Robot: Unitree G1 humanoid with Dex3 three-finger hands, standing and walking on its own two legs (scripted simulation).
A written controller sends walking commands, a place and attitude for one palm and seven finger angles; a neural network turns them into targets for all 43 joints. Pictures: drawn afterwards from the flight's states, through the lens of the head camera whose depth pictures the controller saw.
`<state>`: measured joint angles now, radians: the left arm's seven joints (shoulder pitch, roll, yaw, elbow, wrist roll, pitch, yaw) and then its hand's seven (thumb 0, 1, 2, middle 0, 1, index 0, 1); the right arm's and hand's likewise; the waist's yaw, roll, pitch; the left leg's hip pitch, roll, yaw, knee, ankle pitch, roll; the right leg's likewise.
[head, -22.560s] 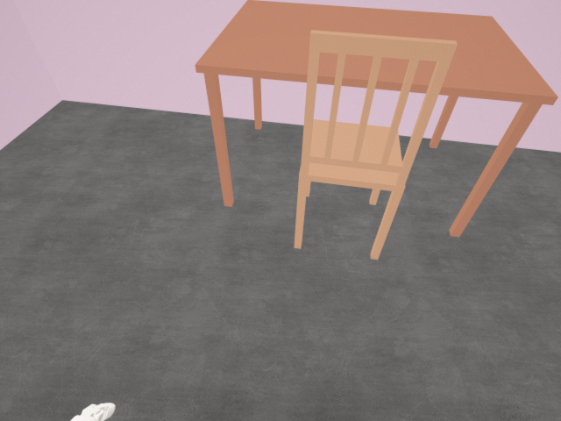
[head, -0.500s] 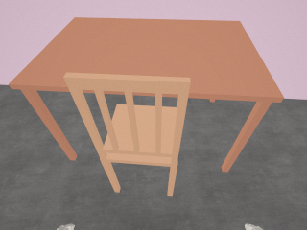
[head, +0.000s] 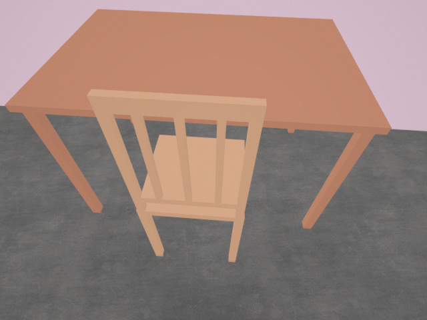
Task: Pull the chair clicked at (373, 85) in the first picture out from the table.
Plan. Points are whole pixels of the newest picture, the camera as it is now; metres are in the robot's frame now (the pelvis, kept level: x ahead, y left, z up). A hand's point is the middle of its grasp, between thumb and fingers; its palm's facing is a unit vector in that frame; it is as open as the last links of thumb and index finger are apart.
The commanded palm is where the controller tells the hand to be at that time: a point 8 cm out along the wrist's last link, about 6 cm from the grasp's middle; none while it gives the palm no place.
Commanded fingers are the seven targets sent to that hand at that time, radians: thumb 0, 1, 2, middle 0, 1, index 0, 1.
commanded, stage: look again from close up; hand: left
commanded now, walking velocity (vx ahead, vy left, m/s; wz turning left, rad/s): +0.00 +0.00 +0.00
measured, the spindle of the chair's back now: (184, 164) +0.51 +0.10 -0.07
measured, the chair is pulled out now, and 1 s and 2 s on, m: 0.00 0.00 0.00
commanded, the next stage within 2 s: raise the hand toward the chair's back in 1.96 s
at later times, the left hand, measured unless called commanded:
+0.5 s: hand out of the picture -0.01 +0.18 -0.18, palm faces +0.01 -0.99 -0.16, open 7.3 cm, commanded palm none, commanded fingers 0.00 0.90 0.90 -0.20 -0.30 -0.20 -0.30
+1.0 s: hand out of the picture -0.01 +0.20 -0.18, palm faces +0.01 -0.99 -0.17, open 7.4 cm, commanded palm none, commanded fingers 0.00 0.90 0.90 -0.20 -0.30 -0.20 -0.30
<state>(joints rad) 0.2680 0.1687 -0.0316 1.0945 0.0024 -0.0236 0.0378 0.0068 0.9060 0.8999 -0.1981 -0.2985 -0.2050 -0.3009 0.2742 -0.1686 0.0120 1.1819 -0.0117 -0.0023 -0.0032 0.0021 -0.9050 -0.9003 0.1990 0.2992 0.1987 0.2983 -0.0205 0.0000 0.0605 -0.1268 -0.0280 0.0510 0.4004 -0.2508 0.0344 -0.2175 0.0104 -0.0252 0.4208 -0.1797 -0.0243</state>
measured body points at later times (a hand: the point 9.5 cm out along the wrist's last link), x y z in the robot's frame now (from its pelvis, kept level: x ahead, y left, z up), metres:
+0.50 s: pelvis +0.00 +0.03 +0.00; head +0.00 +0.03 +0.45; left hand -0.01 +0.24 -0.17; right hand +0.00 -0.19 -0.16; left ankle -0.02 +0.09 -0.74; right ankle +0.03 -0.10 -0.74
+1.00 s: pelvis +0.01 +0.04 +0.00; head +0.01 +0.04 +0.45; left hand -0.01 +0.25 -0.17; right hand -0.02 -0.17 -0.17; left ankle -0.02 +0.09 -0.74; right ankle +0.03 -0.10 -0.74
